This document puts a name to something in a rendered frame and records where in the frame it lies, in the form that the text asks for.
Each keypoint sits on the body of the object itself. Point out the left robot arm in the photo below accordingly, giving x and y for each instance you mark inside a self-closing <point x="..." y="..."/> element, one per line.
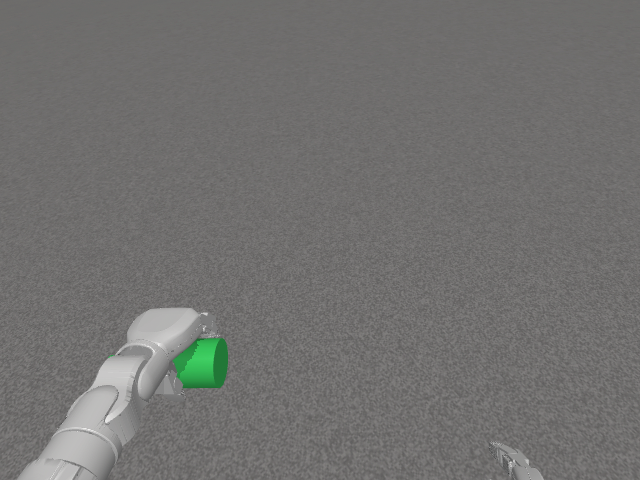
<point x="102" y="420"/>

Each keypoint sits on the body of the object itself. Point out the right robot hand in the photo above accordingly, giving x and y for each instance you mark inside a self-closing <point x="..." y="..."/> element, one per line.
<point x="514" y="462"/>

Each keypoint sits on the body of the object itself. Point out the bottle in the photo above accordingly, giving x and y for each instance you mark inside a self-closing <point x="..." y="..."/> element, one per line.
<point x="203" y="364"/>

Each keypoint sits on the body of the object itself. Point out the left robot hand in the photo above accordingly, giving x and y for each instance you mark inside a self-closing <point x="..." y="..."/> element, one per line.
<point x="173" y="330"/>

